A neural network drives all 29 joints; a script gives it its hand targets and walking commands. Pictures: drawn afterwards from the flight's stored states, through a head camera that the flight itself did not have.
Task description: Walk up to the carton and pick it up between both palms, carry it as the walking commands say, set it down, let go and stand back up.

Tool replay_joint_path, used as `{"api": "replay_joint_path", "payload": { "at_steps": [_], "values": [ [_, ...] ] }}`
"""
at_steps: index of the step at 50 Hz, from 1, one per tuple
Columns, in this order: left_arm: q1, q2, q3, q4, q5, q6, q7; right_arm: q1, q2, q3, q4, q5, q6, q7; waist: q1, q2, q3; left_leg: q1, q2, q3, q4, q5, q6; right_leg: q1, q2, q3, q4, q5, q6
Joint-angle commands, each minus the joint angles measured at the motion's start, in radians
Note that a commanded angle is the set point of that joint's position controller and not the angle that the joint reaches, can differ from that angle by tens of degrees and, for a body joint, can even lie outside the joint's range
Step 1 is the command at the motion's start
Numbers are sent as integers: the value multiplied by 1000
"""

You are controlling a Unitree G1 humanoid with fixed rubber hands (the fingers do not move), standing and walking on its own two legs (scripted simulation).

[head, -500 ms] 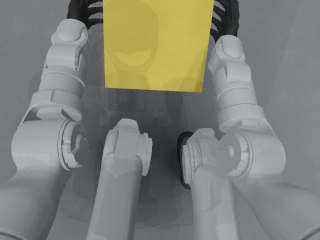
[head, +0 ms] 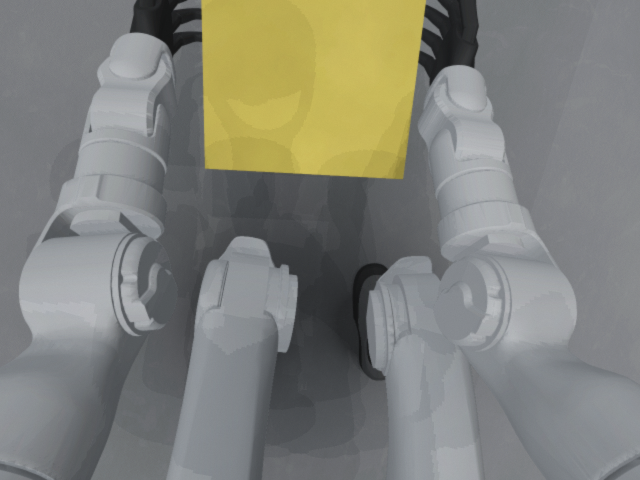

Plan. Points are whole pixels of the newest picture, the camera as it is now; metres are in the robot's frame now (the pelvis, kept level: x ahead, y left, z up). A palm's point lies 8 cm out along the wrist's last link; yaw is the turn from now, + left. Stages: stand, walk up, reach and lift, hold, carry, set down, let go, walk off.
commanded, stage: set down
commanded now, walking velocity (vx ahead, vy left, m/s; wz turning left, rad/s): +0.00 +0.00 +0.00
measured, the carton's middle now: (306, 69) +0.52 +0.07 -0.25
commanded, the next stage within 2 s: none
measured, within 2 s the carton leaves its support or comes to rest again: rests again in 0.54 s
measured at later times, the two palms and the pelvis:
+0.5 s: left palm (155, 39) +0.51 +0.22 -0.17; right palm (442, 70) +0.52 -0.08 -0.16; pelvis +0.00 +0.00 -0.01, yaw +0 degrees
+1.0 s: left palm (121, 60) +0.48 +0.26 -0.18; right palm (458, 97) +0.50 -0.11 -0.18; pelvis -0.01 +0.00 -0.01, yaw +1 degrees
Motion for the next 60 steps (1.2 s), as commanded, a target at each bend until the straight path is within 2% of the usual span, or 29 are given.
{"api": "replay_joint_path", "payload": {
  "at_steps": [1,3,4,9,10,13,14,15,16,19,21,22,23,27,30,32,34,38,39,40,41,42,43,44,50,52,53,57,60],
  "values": [
    [-326,-634,-240,26,-27,-13,-179,-347,763,339,118,15,42,210,73,50,-821,388,-6,79,-212,287,57,357,30,-114,-98,200,-39],
    [-308,-629,-226,35,-19,-15,-178,-361,764,341,114,19,42,213,91,46,-810,383,-8,80,-217,286,61,362,31,-110,-97,198,-35],
    [-315,-612,-231,33,-28,-19,-176,-344,753,336,122,14,43,211,65,35,-806,384,-6,77,-209,298,60,353,29,-117,-95,211,-32],
    [-319,-595,-226,51,-21,-22,-170,-336,737,336,128,19,36,211,80,65,-802,399,-6,78,-209,303,56,333,30,-117,-89,202,-36],
    [-304,-595,-223,60,-23,-23,-171,-332,726,329,132,13,35,209,66,52,-790,393,-3,71,-203,305,59,336,27,-117,-90,209,-36],
    [-313,-555,-213,59,-24,-29,-164,-317,704,332,136,15,30,205,64,51,-790,395,0,70,-196,300,57,342,23,-117,-84,206,-35],
    [-310,-546,-210,62,-25,-30,-161,-324,683,330,134,20,30,205,74,74,-796,401,1,72,-199,300,55,343,22,-113,-77,206,-35],
    [-286,-542,-204,75,-29,-33,-158,-331,670,333,121,22,25,203,66,57,-800,415,-2,71,-194,313,56,335,23,-119,-82,206,-30],
    [-298,-523,-206,72,-28,-36,-155,-321,663,330,131,30,22,200,75,88,-802,400,1,80,-199,303,54,353,22,-114,-83,209,-36],
    [-300,-466,-200,77,-48,-49,-139,-309,608,327,127,32,12,184,57,73,-816,411,5,78,-195,299,51,375,18,-120,-74,212,-28],
    [-295,-413,-181,78,-51,-60,-127,-290,577,327,121,34,1,174,65,57,-815,413,6,80,-191,306,50,394,16,-120,-79,219,-26],
    [-289,-384,-187,91,-53,-62,-116,-280,536,317,133,42,0,167,59,94,-820,423,9,79,-193,305,45,397,15,-115,-69,225,-26],
    [-286,-343,-174,90,-61,-71,-105,-296,502,326,117,48,-8,159,63,79,-824,425,8,83,-188,305,47,405,15,-115,-73,225,-22],
    [-262,-179,-172,97,-108,-102,-53,-255,297,301,108,71,-40,106,35,87,-862,445,16,77,-187,314,38,468,2,-119,-61,252,-16],
    [-223,37,-175,90,-169,-138,12,-188,74,286,107,106,-75,44,21,86,-899,463,22,77,-179,342,31,529,-8,-116,-55,292,-12],
    [-177,217,-174,95,-223,-164,64,-134,-113,279,99,154,-101,-3,14,100,-920,502,32,77,-186,336,27,559,-19,-110,-64,283,-11],
    [-160,255,-180,66,-267,-179,84,-121,-151,298,62,200,-117,-20,7,103,-927,516,41,64,-182,376,26,559,-32,-101,-63,306,-12],
    [-237,270,-230,1,-324,-191,82,-170,-148,355,31,275,-123,-12,11,130,-948,560,51,40,-188,389,32,504,-54,-104,-52,283,-20],
    [-241,275,-234,11,-334,-190,81,-187,-159,357,23,282,-122,-12,17,119,-941,555,56,40,-194,367,33,506,-60,-105,-56,260,-22],
    [-254,285,-240,20,-336,-188,82,-191,-172,359,41,291,-117,-9,16,142,-904,548,59,45,-205,332,32,482,-62,-100,-63,228,-26],
    [-276,307,-239,1,-350,-188,81,-199,-173,368,39,296,-116,-7,10,108,-915,543,66,35,-202,309,38,504,-73,-104,-57,213,-24],
    [-277,302,-252,11,-358,-185,76,-214,-187,367,23,303,-115,-8,5,125,-906,544,70,38,-208,283,38,487,-76,-105,-61,190,-26],
    [-275,308,-240,30,-360,-187,74,-212,-175,383,41,306,-115,-5,15,89,-890,519,73,39,-202,282,40,513,-82,-99,-63,192,-29],
    [-275,323,-250,42,-362,-182,71,-227,-194,376,29,309,-112,-6,10,113,-896,530,79,36,-201,285,41,501,-83,-100,-54,196,-23],
    [-232,321,-253,84,-372,-185,56,-172,-204,366,57,301,-111,-9,-17,105,-926,571,78,33,-189,296,42,515,-87,-106,-56,191,-23],
    [-230,348,-240,22,-370,-182,60,-177,-228,360,-4,307,-111,-12,-6,119,-990,597,76,47,-190,329,36,561,-86,-103,-63,232,-23],
    [-220,364,-237,12,-365,-179,63,-150,-232,351,-16,301,-108,-17,-16,122,-1029,632,74,46,-200,333,37,577,-84,-115,-69,238,-21],
    [-173,359,-231,-76,-356,-152,65,-109,-188,367,-117,317,-75,-27,13,136,-1146,730,57,69,-219,344,46,628,-68,-125,-99,227,-25],
    [-158,366,-205,-134,-344,-133,61,-84,-206,330,-193,284,-55,-42,-3,122,-1157,732,54,73,-245,320,48,656,-68,-127,-129,205,-32]
  ]
}}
